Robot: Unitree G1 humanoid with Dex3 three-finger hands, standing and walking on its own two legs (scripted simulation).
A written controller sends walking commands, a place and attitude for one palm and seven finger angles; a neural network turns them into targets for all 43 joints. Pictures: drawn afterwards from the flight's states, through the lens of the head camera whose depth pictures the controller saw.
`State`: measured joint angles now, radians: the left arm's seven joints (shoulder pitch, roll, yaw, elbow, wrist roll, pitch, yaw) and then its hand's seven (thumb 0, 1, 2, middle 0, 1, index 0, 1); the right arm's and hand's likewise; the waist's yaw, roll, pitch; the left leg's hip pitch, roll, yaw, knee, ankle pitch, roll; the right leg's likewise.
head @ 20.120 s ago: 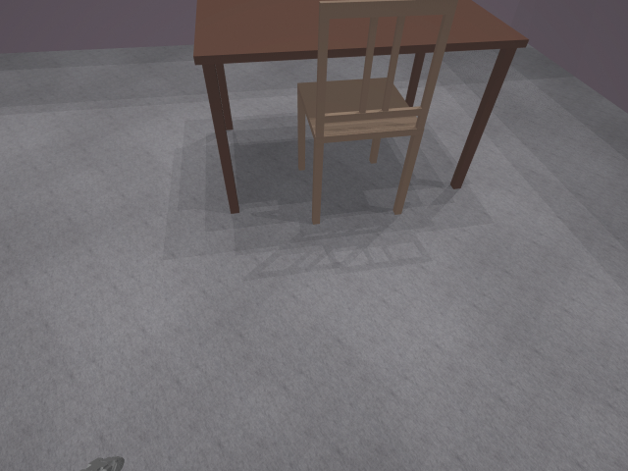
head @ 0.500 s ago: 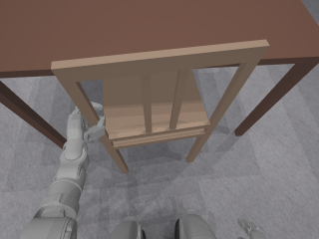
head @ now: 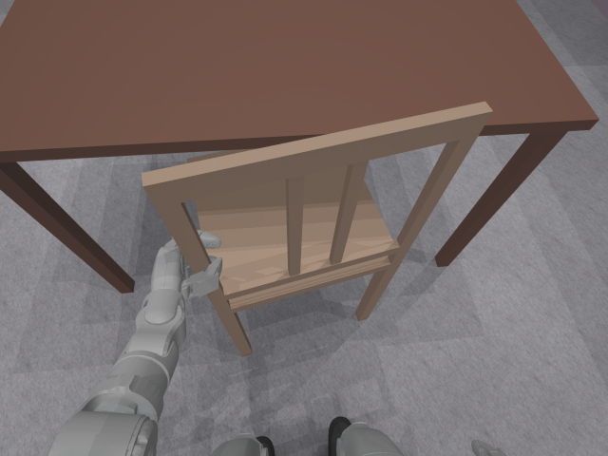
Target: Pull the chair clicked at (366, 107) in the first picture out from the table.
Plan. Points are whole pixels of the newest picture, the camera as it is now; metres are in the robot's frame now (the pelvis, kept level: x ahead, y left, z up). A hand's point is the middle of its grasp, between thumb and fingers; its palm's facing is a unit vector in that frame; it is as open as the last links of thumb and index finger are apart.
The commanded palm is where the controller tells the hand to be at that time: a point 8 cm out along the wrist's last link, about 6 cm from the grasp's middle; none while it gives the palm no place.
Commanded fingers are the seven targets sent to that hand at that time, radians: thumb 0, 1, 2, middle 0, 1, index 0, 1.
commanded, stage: step backward, pulling the chair out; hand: left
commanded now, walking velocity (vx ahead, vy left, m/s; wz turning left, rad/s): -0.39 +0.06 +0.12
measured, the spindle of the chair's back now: (294, 232) +0.44 +0.01 -0.06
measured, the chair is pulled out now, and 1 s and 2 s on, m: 0.08 0.13 0.19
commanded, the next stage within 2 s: none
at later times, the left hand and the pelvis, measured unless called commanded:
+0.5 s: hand (206, 307) +0.32 +0.14 -0.07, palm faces +0.06 -0.98 -0.20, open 5.8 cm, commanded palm +0.32 +0.19 -0.06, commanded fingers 0.00 0.90 0.90 -0.50 -1.45 -0.50 -1.45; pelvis -0.04 -0.01 -0.01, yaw +1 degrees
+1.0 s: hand (208, 311) +0.31 +0.14 -0.07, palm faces +0.09 -0.98 -0.20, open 5.8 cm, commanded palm +0.31 +0.19 -0.06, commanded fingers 0.00 0.90 0.90 -0.50 -1.45 -0.50 -1.45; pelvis -0.05 -0.02 -0.01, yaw +3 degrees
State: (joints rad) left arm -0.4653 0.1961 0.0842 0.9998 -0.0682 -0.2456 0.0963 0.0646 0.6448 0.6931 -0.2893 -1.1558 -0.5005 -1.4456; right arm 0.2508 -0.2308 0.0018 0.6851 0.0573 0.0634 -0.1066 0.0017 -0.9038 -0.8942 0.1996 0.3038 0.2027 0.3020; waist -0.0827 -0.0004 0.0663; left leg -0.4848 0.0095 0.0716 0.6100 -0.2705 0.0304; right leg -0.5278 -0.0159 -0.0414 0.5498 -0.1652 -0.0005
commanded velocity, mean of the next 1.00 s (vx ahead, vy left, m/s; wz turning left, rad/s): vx -0.38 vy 0.03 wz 0.08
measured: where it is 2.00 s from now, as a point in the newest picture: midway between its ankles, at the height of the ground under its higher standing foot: outside the picture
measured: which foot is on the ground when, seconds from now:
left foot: down 0.00-0.92, up 0.94-1.00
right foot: down 0.00-1.00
